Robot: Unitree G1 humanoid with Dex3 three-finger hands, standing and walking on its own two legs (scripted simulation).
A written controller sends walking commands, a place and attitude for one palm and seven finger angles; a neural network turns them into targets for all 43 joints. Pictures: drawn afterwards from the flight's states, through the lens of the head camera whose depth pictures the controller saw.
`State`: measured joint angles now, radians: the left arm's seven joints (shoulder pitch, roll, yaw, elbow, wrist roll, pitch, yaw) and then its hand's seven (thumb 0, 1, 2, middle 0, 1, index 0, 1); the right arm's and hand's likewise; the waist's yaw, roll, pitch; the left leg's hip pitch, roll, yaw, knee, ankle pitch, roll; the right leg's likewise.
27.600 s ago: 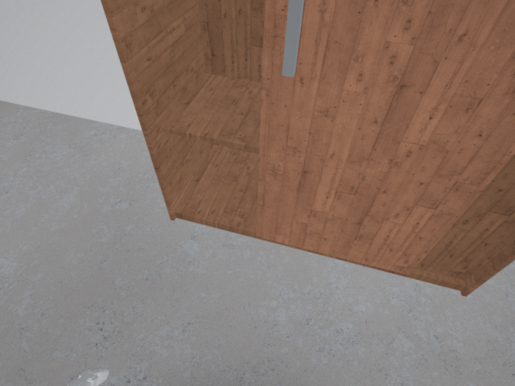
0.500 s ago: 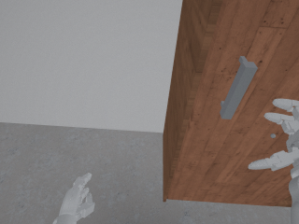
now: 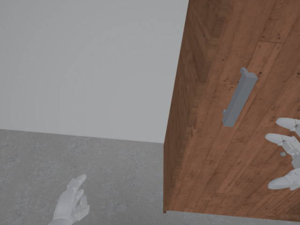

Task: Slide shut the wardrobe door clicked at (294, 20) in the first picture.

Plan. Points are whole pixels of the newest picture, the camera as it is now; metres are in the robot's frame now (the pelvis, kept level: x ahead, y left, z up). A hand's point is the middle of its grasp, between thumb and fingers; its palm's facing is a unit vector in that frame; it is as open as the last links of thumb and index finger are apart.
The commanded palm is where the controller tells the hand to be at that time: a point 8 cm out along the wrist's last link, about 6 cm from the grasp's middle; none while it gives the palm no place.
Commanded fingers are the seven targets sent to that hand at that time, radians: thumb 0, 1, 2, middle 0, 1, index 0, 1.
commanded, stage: draw the hand back to the body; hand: right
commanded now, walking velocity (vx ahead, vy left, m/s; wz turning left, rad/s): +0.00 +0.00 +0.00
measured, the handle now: (235, 97) +0.42 -0.24 +0.19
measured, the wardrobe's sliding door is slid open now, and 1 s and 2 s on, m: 0.01 0.01 0.01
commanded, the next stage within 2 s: step back with the hand held close in 1.22 s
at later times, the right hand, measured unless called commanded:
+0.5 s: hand (285, 165) +0.21 -0.27 +0.16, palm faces +0.47 +0.82 -0.33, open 12.2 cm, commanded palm +0.16 -0.31 +0.18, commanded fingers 0.00 -0.32 -0.62 0.22 0.64 0.22 0.64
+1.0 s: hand (288, 169) +0.20 -0.28 +0.16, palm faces +0.46 +0.81 -0.36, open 7.7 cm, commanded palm +0.15 -0.31 +0.18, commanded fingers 0.00 -0.90 -0.90 0.20 0.30 0.20 0.30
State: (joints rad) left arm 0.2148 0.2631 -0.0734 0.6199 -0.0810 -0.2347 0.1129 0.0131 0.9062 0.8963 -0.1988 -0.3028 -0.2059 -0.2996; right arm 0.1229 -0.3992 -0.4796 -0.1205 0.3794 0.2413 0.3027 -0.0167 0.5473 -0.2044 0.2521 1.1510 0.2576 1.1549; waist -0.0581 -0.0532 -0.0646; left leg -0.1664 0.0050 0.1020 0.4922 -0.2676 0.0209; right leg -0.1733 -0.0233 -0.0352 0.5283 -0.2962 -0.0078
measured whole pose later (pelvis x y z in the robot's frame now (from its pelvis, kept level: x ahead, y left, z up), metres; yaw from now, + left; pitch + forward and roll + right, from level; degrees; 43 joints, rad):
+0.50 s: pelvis +0.00 -0.01 +0.00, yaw +0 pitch -4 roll +0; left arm 0.23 0.23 -0.03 0.69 -0.01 -0.19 0.08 0.01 0.91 0.90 -0.20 -0.30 -0.21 -0.30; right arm 0.34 -0.33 -0.33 -0.30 0.09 -0.08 -0.11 -0.01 0.02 -0.46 0.24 0.84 0.24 0.85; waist -0.07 -0.05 0.01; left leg -0.13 0.02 0.09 0.45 -0.25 0.01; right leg -0.13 0.00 -0.04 0.47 -0.27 -0.02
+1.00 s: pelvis +0.01 -0.01 +0.01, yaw +0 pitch -5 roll +0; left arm 0.20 0.22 -0.03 0.64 0.00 -0.13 0.07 0.01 0.91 0.90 -0.20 -0.30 -0.21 -0.30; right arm 0.44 -0.33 -0.32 -0.38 0.07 -0.06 -0.10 0.01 -0.81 -0.86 0.21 0.35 0.22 0.36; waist -0.08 -0.05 0.00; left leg -0.10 0.02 0.09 0.42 -0.25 0.00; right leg -0.09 0.00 -0.05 0.44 -0.27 -0.02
